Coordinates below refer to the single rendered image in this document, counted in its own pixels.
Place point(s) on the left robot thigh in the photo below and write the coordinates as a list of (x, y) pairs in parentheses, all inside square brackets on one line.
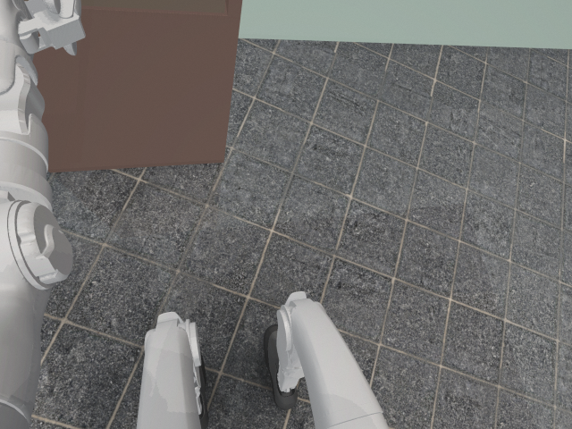
[(167, 395)]

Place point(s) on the robot left forearm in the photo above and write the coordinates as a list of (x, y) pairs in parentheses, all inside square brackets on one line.
[(23, 136)]

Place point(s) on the robot thigh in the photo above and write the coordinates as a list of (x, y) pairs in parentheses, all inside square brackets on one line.
[(340, 396), (167, 395)]

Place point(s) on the cabinet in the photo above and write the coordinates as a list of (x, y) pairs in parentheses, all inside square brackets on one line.
[(146, 88)]

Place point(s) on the right robot thigh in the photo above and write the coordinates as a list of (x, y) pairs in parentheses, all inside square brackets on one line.
[(340, 396)]

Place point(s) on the robot left hand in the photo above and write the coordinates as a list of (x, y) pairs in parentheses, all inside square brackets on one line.
[(57, 21)]

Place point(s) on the robot left upper arm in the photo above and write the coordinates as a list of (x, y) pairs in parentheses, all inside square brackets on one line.
[(34, 255)]

